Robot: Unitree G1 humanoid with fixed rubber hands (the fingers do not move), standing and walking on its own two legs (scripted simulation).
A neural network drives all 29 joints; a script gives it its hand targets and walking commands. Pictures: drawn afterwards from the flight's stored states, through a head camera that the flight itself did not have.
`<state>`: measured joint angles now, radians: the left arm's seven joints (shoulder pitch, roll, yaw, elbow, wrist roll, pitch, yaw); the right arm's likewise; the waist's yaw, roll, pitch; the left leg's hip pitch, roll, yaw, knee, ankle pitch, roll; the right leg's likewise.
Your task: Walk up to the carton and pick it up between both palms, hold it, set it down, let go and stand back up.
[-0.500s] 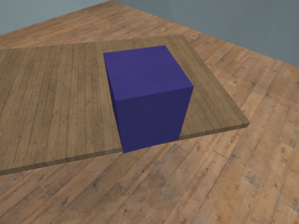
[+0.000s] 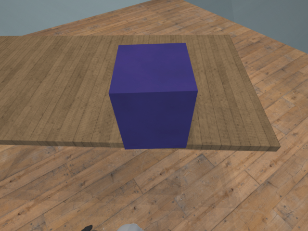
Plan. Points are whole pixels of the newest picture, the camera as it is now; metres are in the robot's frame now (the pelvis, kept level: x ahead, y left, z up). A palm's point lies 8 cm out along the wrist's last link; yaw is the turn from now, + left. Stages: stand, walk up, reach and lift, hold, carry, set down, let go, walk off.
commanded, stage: walk up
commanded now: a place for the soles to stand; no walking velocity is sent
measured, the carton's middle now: (153, 98) +0.48 +0.01 +0.06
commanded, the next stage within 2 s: reach and lift in 1.30 s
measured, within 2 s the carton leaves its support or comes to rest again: neither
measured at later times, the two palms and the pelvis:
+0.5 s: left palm out of the picture +0.03 +0.22 -0.11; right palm out of the picture +0.11 -0.23 -0.12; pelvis +0.02 -0.01 +0.02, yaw +7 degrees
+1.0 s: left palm out of the picture +0.00 +0.23 -0.12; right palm out of the picture +0.10 -0.25 -0.12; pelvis +0.03 -0.01 +0.02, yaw +11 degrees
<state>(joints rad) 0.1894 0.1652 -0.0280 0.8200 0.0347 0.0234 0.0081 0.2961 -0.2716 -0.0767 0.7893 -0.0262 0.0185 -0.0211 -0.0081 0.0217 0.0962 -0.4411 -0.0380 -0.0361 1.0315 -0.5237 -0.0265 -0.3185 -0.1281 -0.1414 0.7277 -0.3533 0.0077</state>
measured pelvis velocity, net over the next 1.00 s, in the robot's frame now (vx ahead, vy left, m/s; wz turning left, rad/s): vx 0.03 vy -0.01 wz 0.19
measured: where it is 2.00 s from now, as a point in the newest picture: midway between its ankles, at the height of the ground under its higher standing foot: outside the picture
